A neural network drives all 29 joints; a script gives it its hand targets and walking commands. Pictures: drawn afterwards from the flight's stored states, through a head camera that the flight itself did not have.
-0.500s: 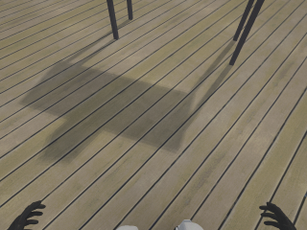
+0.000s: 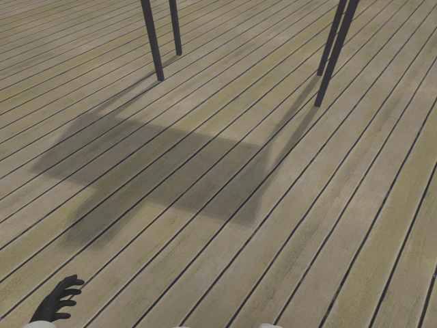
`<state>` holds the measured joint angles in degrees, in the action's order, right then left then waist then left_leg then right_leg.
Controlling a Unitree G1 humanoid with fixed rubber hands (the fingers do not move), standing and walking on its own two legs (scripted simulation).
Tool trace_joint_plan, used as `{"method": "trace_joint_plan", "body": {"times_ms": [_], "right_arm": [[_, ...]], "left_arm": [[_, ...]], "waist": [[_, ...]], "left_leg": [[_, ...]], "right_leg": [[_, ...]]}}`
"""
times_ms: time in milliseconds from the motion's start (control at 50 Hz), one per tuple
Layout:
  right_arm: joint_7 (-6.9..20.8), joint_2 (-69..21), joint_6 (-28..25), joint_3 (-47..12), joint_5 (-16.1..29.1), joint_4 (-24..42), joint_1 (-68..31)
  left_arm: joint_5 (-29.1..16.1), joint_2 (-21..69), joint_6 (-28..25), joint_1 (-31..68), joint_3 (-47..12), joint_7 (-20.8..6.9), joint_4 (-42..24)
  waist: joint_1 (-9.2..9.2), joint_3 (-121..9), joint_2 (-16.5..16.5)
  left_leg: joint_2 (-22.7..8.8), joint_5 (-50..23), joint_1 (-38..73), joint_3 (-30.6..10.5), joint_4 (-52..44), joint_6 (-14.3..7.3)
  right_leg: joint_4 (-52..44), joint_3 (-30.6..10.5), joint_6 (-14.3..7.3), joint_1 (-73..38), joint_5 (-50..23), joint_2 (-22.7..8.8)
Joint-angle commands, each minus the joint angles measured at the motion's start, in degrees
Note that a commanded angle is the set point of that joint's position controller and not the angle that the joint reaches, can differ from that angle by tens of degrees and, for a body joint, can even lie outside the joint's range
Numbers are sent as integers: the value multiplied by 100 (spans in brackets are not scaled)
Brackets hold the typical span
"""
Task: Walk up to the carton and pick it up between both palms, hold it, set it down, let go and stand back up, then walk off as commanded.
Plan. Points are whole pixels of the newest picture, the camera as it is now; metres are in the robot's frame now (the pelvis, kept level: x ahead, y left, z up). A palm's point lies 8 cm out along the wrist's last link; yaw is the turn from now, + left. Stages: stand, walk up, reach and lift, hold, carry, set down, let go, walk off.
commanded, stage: walk off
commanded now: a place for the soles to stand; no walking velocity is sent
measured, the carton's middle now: out of the picture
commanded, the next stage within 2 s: stand in 0.18 s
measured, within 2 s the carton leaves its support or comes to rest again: neither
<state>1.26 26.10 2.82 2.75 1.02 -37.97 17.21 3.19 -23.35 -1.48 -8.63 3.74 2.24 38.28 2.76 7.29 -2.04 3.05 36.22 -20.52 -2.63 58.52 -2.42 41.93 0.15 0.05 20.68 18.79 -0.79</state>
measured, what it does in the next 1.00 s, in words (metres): stands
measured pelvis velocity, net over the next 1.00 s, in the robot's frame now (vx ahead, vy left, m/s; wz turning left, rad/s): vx -0.02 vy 0.00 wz -0.04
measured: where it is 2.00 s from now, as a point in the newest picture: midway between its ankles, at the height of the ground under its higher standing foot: outside the picture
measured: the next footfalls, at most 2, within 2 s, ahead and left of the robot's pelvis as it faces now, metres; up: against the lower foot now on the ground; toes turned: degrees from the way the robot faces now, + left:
none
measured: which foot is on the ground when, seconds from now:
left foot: down 0.00-1.00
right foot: down 0.00-1.00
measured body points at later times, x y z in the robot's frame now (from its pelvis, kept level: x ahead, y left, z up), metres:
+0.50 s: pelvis +0.00 +0.00 +0.01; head +0.00 +0.02 +0.46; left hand +0.14 +0.31 -0.09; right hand +0.11 -0.31 -0.07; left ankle -0.02 +0.13 -0.71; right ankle +0.01 -0.12 -0.71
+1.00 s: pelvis -0.02 +0.00 +0.03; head -0.02 -0.01 +0.48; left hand +0.10 +0.30 -0.08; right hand +0.08 -0.30 -0.09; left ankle -0.02 +0.13 -0.71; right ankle +0.01 -0.12 -0.71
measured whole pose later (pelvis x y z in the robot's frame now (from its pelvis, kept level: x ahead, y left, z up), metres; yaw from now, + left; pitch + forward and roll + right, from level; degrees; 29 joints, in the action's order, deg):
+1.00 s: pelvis -0.02 +0.00 +0.03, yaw -3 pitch -4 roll +1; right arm 0.3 20.7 -1.5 2.0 -0.2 -57.7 5.4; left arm 0.4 -20.7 -1.0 -5.5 1.3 -0.3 57.0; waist 0.0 4.9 -0.5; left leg -0.3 14.1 -5.9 1.6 24.3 0.6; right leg 26.9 -4.3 0.6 11.4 11.3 0.1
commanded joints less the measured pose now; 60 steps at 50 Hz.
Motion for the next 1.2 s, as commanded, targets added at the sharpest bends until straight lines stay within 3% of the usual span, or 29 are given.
{"method": "trace_joint_plan", "body": {"times_ms": [0,20,40,60,80,100,120,180,240,260,300,340,400,500,540,560,620,640,700,720,800,840,900,980,1000,1040,1100,1140,1180], "right_arm": [[-32,949,-279,273,25,199,596],[4,928,-359,304,-6,199,818],[-44,1153,-357,331,-33,191,781],[-64,1266,-393,259,18,403,342],[-82,1576,-464,273,-21,374,203],[-60,1631,-483,331,-90,376,173],[-149,1520,-482,315,-139,241,79],[-181,1306,-458,256,-94,252,-221],[-158,1081,-444,168,-3,290,-16],[-137,1056,-456,133,-74,234,-98],[-177,1088,-463,157,-55,249,-152],[-171,1114,-425,162,16,144,-311],[-92,970,-419,39,-33,168,-387],[-145,949,-470,131,-26,-12,-366],[-191,851,-493,190,-68,-279,-459],[-231,834,-569,131,-138,-431,-283],[-201,611,-639,221,-63,-474,-679],[-205,912,-568,252,-66,-553,-683],[-204,706,-588,188,-4,-843,-769],[-178,733,-555,152,-53,-901,-733],[-157,611,-534,179,-133,-1145,-1553],[-156,853,-496,211,-175,-1348,-1422],[-135,762,-519,178,-93,-1682,-1219],[-128,764,-519,214,-152,-1799,-1556],[-92,717,-558,117,-179,-1831,-1752],[-77,544,-533,169,-136,-1968,-1258],[-87,664,-481,231,-168,-2050,-1561],[-93,582,-512,208,-166,-2057,-1543],[-107,755,-481,246,-198,-2234,-1415]], "left_arm": [[52,-1732,-20,380,550,10,-371],[-51,-1690,41,226,469,-2,-406],[-84,-1528,63,322,341,-54,-469],[-129,-1160,153,185,199,-75,-572],[-126,-1291,60,504,294,-97,-556],[-135,-1610,49,690,405,-93,-601],[-140,-1625,79,578,429,-115,-449],[-159,-1234,-40,-189,378,-171,-311],[-159,-1340,3,-180,402,-143,-303],[-153,-1501,-20,-86,433,-162,-353],[-153,-1482,18,-174,381,-229,-263],[-180,-1384,41,-158,349,-191,-102],[-164,-1317,37,-184,317,-227,-173],[-135,-1311,-13,-136,293,-205,217],[-170,-1255,-204,355,168,-168,216],[-353,-1120,-251,-131,126,-244,321],[-296,-1213,-262,-94,199,-157,661],[-273,-1413,-232,-85,235,-206,576],[-337,-1033,-154,16,86,-195,909],[-319,-1108,-135,137,109,-168,892],[-293,-938,-67,411,65,-220,1109],[-358,-906,-37,308,27,-221,1378],[-211,-1078,-39,515,-49,-201,1521],[-285,-841,0,636,-47,-198,1647],[-398,-837,7,676,-90,-173,1713],[-269,-1019,-7,706,-31,-202,1832],[-296,-874,-58,632,-97,-222,1886],[-280,-1029,-84,1000,-46,-236,1869],[-245,-962,-27,676,-34,-254,1918]], "waist": [[9,-708,1485],[187,-1186,811],[308,-1083,-144],[157,-743,-583],[147,-552,-708],[120,-509,-387],[4,-583,-62],[-212,-791,-678],[-226,-854,-237],[-219,-1023,-198],[-235,-880,182],[-210,-697,255],[-208,-771,-409],[-64,-189,255],[197,-11,-119],[-171,-326,-518],[-184,-1136,555],[-212,-1276,351],[-162,-913,-137],[-163,-980,214],[-403,-692,132],[-355,-468,794],[-152,-765,336],[-309,-613,487],[-426,-262,18],[-251,-607,701],[-347,-387,-6],[-285,-373,588],[-347,-645,30]], "left_leg": [[-379,-795,769,46,-2321,-110],[-182,-1578,1482,444,-3037,95],[-864,-1019,1500,-523,-3508,90],[-1704,-671,1347,-2108,-3849,-329],[-2445,-1440,748,-3060,-4054,-940],[-2260,-1887,522,-2904,-4026,-1038],[-1978,-2634,680,-2221,-3791,-615],[-1747,-4161,1256,-1410,-2835,-813],[-1268,-3744,564,-962,-2378,-580],[-858,-3596,599,-556,-2403,-305],[-1085,-2618,830,-913,-3103,-214],[-1376,-1626,385,-1054,-3035,-841],[-1199,-1166,433,-773,-3144,-836],[-652,-1425,1106,-314,-2788,-494],[-772,-2832,1036,-128,-2891,-11],[-955,-4119,1148,-234,-3052,-17],[-855,-4623,1446,-77,-2743,52],[-873,-4688,1519,1,-2715,135],[-886,-4598,1667,17,-3173,99],[-878,-3950,1574,-35,-3475,126],[-832,-2948,1113,-98,-3712,124],[-901,-2482,1346,-161,-3933,30],[-848,-2429,1592,-81,-3815,105],[-1102,-1770,1103,-398,-4429,35],[-1053,-1745,1001,-336,-4527,66],[-892,-2069,1402,-173,-4286,80],[-847,-1895,1244,-89,-4466,208],[-994,-1568,858,-197,-4518,162],[-923,-1475,1071,-235,-4627,174]], "right_leg": [[-1348,-1561,-1056,-159,-938,-1041],[-1017,-1044,-792,75,-257,-729],[-831,-698,-434,598,795,-321],[-391,-227,-220,977,803,258],[445,-354,-202,857,1081,218],[841,-631,-283,623,1149,29],[1033,-672,-324,480,878,48],[-188,-457,-447,391,205,44],[-863,-698,-769,-658,-1491,-156],[-934,-1197,-902,-417,-1010,-411],[-791,-841,-670,-306,-853,-155],[-778,-769,-590,-366,-245,-68],[-1125,-1046,-623,-368,4,-206],[-2068,-1513,-669,503,-941,-580],[-1629,-1575,-686,-33,-2334,-627],[-1231,-1123,-519,-471,-3232,-495],[-1179,-1083,-536,-1402,-4138,-513],[-1075,-1131,-570,-1372,-4390,-581],[-1346,-981,-479,-1099,-3264,-428],[-1375,-912,-458,-1168,-2890,-470],[-1704,-946,-363,-1148,-1683,-411],[-1978,-936,-328,-810,-1409,-423],[-2347,-1364,-370,-828,-833,-675],[-2112,-832,-260,-1090,-964,-316],[-2214,-1067,-302,-928,-957,-430],[-2380,-1111,-264,-1005,-766,-409],[-2339,-1089,-237,-718,-388,-389],[-2481,-1006,-183,-887,-486,-380],[-2263,-899,-111,-1052,-399,-269]]}}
